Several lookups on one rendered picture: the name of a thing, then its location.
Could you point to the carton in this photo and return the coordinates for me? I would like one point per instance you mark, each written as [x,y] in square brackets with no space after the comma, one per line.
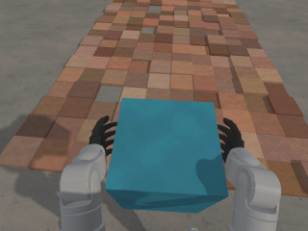
[166,156]

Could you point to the right robot forearm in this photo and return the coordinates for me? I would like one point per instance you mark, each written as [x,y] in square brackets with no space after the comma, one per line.
[257,192]

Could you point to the robot left hand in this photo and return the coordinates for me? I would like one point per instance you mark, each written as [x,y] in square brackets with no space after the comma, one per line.
[98,134]

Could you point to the robot right hand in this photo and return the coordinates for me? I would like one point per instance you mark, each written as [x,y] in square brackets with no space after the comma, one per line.
[233,138]

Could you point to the left robot forearm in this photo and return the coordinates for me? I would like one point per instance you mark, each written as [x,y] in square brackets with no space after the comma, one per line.
[80,190]

